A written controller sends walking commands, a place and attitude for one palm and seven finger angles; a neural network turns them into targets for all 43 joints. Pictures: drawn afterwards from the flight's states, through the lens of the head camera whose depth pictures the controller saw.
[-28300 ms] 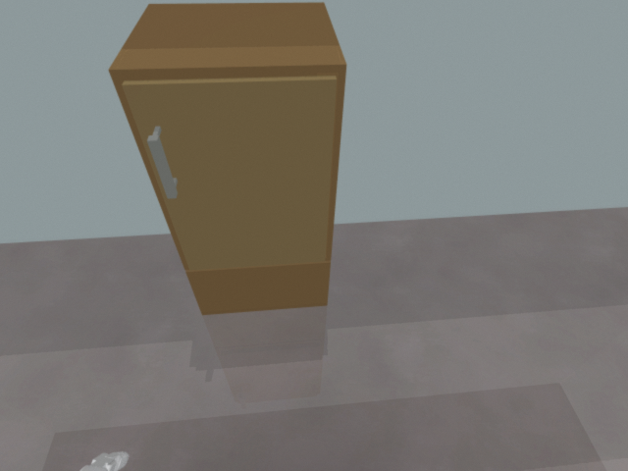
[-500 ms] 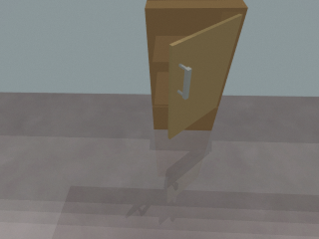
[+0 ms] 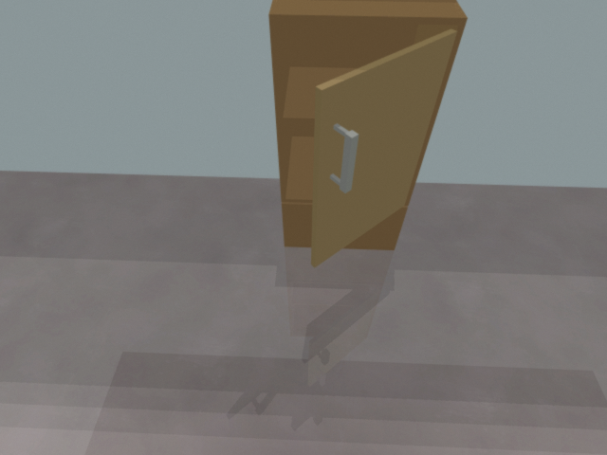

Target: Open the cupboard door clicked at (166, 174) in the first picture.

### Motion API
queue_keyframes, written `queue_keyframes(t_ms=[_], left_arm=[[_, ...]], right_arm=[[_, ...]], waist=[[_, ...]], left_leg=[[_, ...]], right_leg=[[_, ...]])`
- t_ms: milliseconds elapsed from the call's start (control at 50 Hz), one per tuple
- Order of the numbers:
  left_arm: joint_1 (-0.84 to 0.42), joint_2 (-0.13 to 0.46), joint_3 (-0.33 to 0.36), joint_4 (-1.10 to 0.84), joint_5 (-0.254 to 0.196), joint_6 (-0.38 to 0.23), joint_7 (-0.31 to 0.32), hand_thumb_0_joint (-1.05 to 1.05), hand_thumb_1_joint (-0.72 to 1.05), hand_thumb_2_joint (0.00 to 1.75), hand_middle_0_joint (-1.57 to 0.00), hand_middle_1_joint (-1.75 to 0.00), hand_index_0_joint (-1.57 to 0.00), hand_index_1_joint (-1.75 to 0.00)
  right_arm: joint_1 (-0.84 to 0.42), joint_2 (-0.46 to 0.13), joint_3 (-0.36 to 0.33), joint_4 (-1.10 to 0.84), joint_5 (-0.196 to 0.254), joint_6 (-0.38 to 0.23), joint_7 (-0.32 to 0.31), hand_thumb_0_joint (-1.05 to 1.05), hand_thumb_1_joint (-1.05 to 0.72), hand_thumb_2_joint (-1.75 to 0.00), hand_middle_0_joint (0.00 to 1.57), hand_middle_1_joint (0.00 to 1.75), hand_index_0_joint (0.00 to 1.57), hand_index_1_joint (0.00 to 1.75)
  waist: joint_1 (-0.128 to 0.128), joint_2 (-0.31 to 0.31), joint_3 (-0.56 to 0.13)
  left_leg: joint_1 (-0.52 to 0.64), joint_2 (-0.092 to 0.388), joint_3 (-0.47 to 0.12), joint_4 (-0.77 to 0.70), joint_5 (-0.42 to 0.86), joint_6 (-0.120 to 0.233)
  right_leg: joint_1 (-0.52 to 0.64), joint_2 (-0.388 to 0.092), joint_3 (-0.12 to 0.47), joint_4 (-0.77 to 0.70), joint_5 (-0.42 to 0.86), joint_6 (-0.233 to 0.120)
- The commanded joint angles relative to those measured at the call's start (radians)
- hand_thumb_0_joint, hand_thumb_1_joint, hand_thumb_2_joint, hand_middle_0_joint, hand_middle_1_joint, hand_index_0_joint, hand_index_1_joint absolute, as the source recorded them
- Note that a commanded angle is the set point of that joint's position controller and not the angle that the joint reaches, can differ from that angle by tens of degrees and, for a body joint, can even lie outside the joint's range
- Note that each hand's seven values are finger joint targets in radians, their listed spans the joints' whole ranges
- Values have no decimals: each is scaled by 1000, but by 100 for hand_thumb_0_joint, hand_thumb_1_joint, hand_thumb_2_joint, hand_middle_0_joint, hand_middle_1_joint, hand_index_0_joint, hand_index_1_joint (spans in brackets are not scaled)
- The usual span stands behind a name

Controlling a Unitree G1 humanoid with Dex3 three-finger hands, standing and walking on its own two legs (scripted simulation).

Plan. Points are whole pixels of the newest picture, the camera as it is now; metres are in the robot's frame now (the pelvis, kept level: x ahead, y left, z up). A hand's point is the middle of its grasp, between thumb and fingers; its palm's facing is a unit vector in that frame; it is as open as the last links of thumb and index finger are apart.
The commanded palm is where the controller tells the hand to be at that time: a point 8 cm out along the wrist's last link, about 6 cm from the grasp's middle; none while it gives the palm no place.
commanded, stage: look to check the result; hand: left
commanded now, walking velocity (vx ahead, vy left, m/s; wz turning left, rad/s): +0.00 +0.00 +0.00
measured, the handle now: (342, 159) +0.71 -0.04 -0.05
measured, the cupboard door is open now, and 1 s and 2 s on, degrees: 42 42 42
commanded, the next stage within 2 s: walk to a spot facing it in 0.42 s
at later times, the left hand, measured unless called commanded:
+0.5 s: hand out of the picture +0.01 +0.15 -0.18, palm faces +0.06 -0.98 -0.17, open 7.4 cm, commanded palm none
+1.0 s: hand out of the picture +0.09 +0.17 -0.18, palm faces -0.12 -0.96 -0.27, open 7.4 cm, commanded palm none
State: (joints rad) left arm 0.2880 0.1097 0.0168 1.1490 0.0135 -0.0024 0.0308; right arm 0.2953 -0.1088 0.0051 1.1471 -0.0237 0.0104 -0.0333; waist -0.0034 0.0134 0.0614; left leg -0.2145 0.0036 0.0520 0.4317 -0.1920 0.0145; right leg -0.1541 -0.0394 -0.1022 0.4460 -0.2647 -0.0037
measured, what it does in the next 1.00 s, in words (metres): stands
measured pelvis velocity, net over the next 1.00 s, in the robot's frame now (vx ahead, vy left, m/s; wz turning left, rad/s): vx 0.01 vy -0.03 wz -0.18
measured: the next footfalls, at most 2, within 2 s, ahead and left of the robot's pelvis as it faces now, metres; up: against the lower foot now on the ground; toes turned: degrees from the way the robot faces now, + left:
left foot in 1.68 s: +0.17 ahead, +0.07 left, +0.00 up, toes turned -33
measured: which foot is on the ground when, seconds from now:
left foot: down 0.00-1.00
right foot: down 0.00-1.00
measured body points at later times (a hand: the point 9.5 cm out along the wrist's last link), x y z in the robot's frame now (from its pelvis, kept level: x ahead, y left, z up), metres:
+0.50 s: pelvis +0.02 -0.01 +0.00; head +0.04 -0.01 +0.45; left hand +0.01 +0.20 -0.16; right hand +0.01 -0.22 -0.17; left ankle +0.03 +0.11 -0.74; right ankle -0.01 -0.11 -0.74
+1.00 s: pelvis +0.01 -0.03 -0.02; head +0.06 -0.06 +0.43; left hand +0.09 +0.22 -0.16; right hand +0.01 -0.27 -0.18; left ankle +0.03 +0.11 -0.74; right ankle -0.02 -0.11 -0.73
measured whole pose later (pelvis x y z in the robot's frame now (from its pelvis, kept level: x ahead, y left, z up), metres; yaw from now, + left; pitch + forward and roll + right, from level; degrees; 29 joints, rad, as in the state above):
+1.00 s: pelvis +0.01 -0.03 -0.02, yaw -11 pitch +0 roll +2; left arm 0.18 0.20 0.09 1.01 0.03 0.06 -0.01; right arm 0.20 -0.19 -0.05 1.01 -0.04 0.02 -0.05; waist 0.02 0.02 0.13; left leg -0.25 0.10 0.21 0.59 -0.32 -0.02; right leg -0.34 0.00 -0.03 0.77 -0.49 -0.02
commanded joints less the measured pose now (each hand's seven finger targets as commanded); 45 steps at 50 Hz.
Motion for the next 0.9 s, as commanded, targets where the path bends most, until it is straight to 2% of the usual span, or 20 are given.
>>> queue_keyframes(t_ms=[0, 100, 200, 300, 360, 400, 480, 560, 600, 660, 680, 720, 800, 840, 860, 880], left_arm=[[84, 97, 17, -16, -5, -7, 8, 0, 90, 90, -20, -30, -20, -30], [82, 99, 17, -13, -5, -11, 9, 0, 90, 90, -20, -30, -20, -30], [82, 99, 15, -11, -6, -10, 9, 0, 90, 90, -20, -30, -20, -30], [85, 99, 15, -10, -6, -12, 10, 0, 90, 90, -20, -30, -20, -30], [80, 97, 14, -10, -7, -13, 10, 0, 90, 90, -20, -30, -20, -30], [79, 105, 15, -11, -6, -12, 9, 0, 90, 90, -20, -30, -20, -30], [85, 106, 17, -12, -7, -14, 10, 0, 90, 90, -20, -30, -20, -30], [76, 108, 20, -17, -6, -7, 9, 0, 90, 90, -20, -30, -20, -30], [59, 132, 37, -31, -2, 4, 6, 0, 90, 90, -20, -30, -20, -30], [36, 151, 58, -63, 2, 20, -2, 0, 90, 90, -20, -30, -20, -30], [35, 156, 64, -72, 4, 22, -4, 0, 90, 90, -20, -30, -20, -30], [18, 163, 73, -94, 6, 30, -9, 0, 90, 90, -20, -30, -20, -30], [-15, 170, 86, -139, 9, 38, -21, 0, 90, 90, -20, -30, -20, -30], [-35, 158, 86, -166, 10, 40, -28, 0, 90, 90, -20, -30, -20, -30], [-55, 147, 85, -181, 10, 43, -32, 0, 90, 90, -20, -30, -20, -30], [-80, 140, 85, -198, 12, 45, -36, 0, 90, 90, -20, -30, -20, -30]], right_arm=[[79, -79, -15, -13, 3, -11, -5, 0, -90, -90, 20, 30, 20, 30], [69, -79, -13, -8, 4, -14, -7, 0, -90, -90, 20, 30, 20, 30], [61, -81, -11, -3, 4, -14, -8, 0, -90, -90, 20, 30, 20, 30], [56, -85, -11, 0, 3, -15, -9, 0, -90, -90, 20, 30, 20, 30], [53, -88, -9, 3, 3, -16, -11, 0, -90, -90, 20, 30, 20, 30], [52, -89, -9, 4, 4, -16, -10, 0, -90, -90, 20, 30, 20, 30], [52, -93, -9, 2, 5, -17, -11, 0, -90, -90, 20, 30, 20, 30], [47, -98, -15, 5, 2, -12, -17, 0, -90, -90, 20, 30, 20, 30], [48, -113, -26, -4, 2, -2, -21, 0, -90, -90, 20, 30, 20, 30], [42, -137, -46, -33, 1, 10, -27, 0, -90, -90, 20, 30, 20, 30], [31, -142, -51, -46, 2, 12, -27, 0, -90, -90, 20, 30, 20, 30], [20, -148, -61, -70, 0, 14, -29, 0, -90, -90, 20, 30, 20, 30], [0, -184, -77, -112, -1, 12, -31, 0, -90, -90, 20, 30, 20, 30], [2, -215, -85, -132, -4, 9, -32, 0, -90, -90, 20, 30, 20, 30], [10, -232, -88, -139, -6, 7, -32, 0, -90, -90, 20, 30, 20, 30], [22, -241, -90, -146, -9, 3, -30, 0, -90, -90, 20, 30, 20, 30]], waist=[[-2, -22, 32], [-2, -16, 16], [-1, -10, 34], [0, -20, 15], [0, -5, 21], [1, -25, 27], [5, -28, 14], [-1, 6, 33], [-4, -9, 41], [-9, -32, 19], [-4, -43, 10], [-8, -38, 5], [-5, 35, -10], [-9, 111, -20], [-14, 174, -19], [-21, 208, -25]], left_leg=[[-5, 81, -88, -86, 47, 15], [14, 86, -87, -75, 117, 16], [14, 86, -87, -78, 126, 14], [33, 88, -85, -74, 156, 14], [34, 88, -85, -77, 166, 12], [26, 88, -86, -78, 164, 12], [37, 88, -85, -72, 178, 12], [51, 96, -68, -58, 173, 9], [34, 105, -45, -24, 150, 7], [30, 119, -14, 18, 108, 4], [32, 125, -5, 31, 95, 4], [29, 133, 4, 46, 77, 4], [40, 193, -37, 18, 44, 28], [59, 262, -93, -31, 38, 63], [66, 321, -136, -78, 55, 97], [86, 371, -159, -110, 102, 134]], right_leg=[[-34, -80, 85, -112, 39, -32], [-14, -82, 82, -108, 95, -31], [-13, -83, 80, -115, 99, -30], [4, -84, 80, -115, 134, -30], [10, -83, 81, -118, 151, -30], [16, -86, 73, -120, 147, -29], [27, -84, 71, -123, 168, -29], [1, -82, 94, -118, 197, -34], [-16, -87, 102, -93, 218, -41], [-49, -85, 132, -50, 233, -53], [-59, -84, 139, -42, 228, -56], [-86, -80, 160, -14, 234, -62], [-151, -32, 163, 66, 181, -48], [-206, 14, 133, 172, 107, -32], [-242, 36, 99, 267, -56, -21], [-271, 39, 74, 358, -223, -13]])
